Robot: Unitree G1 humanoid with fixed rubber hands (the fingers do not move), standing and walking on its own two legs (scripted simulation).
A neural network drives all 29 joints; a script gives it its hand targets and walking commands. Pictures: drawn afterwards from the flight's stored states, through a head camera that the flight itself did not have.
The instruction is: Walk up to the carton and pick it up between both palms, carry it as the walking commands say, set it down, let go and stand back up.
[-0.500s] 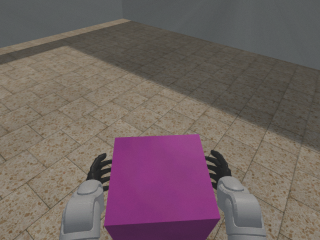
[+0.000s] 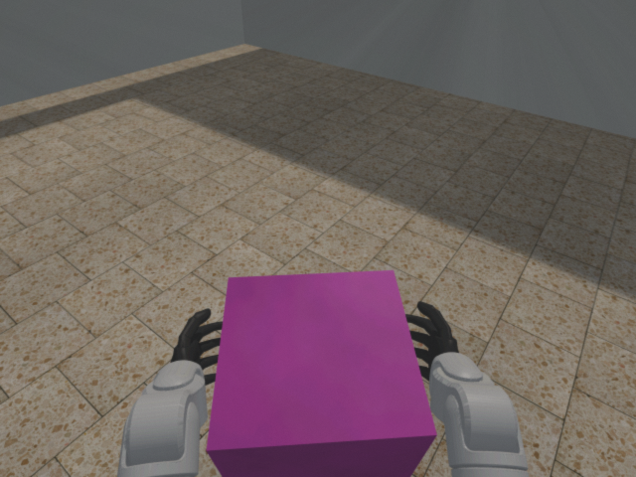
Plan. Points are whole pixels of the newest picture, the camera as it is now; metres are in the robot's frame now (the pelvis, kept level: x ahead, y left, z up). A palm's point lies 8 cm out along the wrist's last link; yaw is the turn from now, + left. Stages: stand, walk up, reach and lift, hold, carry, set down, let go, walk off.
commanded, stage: carry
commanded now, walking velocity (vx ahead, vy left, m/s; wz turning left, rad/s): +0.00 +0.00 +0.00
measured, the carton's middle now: (316, 393) +0.28 +0.00 +0.00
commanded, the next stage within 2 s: hold in 0.96 s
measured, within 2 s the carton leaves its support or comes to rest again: neither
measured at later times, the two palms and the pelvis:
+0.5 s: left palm (195, 381) +0.26 +0.15 +0.06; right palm (451, 375) +0.26 -0.15 +0.06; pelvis -0.01 -0.01 +0.00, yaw +0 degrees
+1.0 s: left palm (196, 384) +0.26 +0.15 +0.06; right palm (452, 376) +0.26 -0.16 +0.06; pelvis -0.01 -0.01 +0.00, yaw +0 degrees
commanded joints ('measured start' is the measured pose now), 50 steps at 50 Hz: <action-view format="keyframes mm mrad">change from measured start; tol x32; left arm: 1 -452 -753 -565 -34 -242 19 -173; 44 -524 -799 -671 -240 -330 -11 -172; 50 -365 -655 -388 181 -106 -147 -166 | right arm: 1 -377 798 502 19 221 49 189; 17 -388 703 394 136 123 -20 196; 21 -565 822 637 -322 348 -40 197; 22 -467 776 445 78 185 -34 195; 44 -470 809 604 -198 307 11 191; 50 -210 694 284 267 46 -133 181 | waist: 1 -3 4 -208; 50 -18 1 114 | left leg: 1 128 142 -124 -72 227 12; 50 307 -37 -222 -122 235 6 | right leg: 1 41 -126 126 -87 276 -35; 50 27 71 202 -167 235 -43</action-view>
